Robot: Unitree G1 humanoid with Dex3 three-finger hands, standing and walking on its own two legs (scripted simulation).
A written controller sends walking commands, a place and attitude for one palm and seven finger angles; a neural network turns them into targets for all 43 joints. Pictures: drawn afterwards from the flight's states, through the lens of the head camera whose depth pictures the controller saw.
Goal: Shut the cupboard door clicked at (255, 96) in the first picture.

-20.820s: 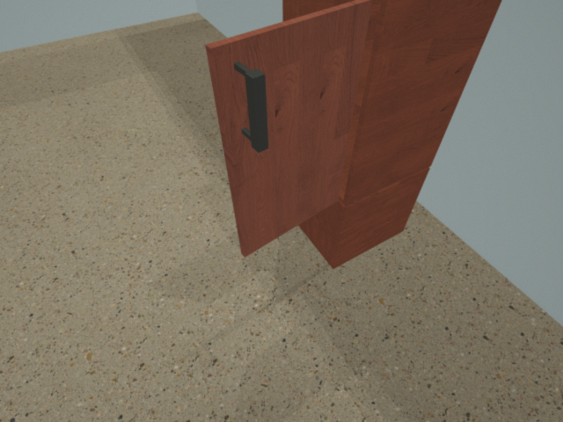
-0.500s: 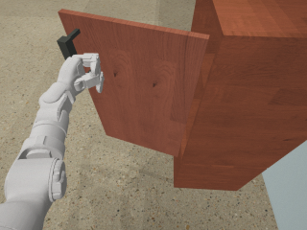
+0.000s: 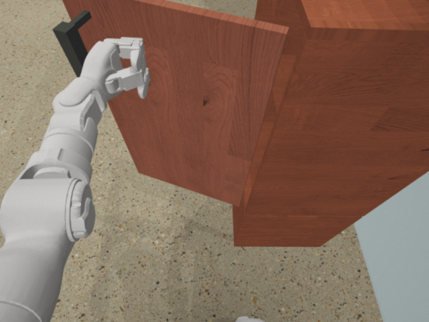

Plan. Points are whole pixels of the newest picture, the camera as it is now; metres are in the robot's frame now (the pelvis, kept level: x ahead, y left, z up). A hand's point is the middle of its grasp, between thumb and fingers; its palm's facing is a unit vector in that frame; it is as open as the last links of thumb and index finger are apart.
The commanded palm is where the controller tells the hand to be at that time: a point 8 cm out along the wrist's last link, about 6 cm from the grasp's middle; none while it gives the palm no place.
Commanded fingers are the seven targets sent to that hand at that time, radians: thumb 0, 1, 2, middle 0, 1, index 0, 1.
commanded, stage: push the door shut along its arc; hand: left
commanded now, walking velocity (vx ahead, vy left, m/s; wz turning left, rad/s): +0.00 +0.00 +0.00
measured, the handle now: (91, 60) +0.56 +0.17 +0.16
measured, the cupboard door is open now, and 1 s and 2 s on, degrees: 70 60 60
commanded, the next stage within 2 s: pull the fist back off the door in 0.12 s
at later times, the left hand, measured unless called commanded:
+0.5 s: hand (162, 71) +0.53 +0.04 +0.15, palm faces +0.06 -1.00 +0.00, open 3.1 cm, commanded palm +0.49 +0.09 +0.16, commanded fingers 0.00 0.90 0.90 -1.30 -1.50 -1.30 -1.50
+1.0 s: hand (160, 110) +0.43 +0.05 +0.15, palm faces +0.03 -1.00 +0.03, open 3.1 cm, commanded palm +0.41 +0.10 +0.16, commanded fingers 0.00 0.90 0.90 -1.30 -1.50 -1.30 -1.50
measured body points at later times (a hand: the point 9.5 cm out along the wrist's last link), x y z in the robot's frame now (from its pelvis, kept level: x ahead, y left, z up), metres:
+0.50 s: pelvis +0.00 -0.01 +0.00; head +0.09 -0.03 +0.44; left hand +0.52 +0.10 +0.16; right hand +0.01 -0.25 -0.14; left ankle -0.04 +0.07 -0.72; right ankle -0.02 -0.09 -0.72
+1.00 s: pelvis -0.03 -0.03 +0.01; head +0.01 -0.05 +0.46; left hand +0.43 +0.10 +0.15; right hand +0.06 -0.30 -0.11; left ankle -0.04 +0.07 -0.72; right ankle -0.02 -0.09 -0.72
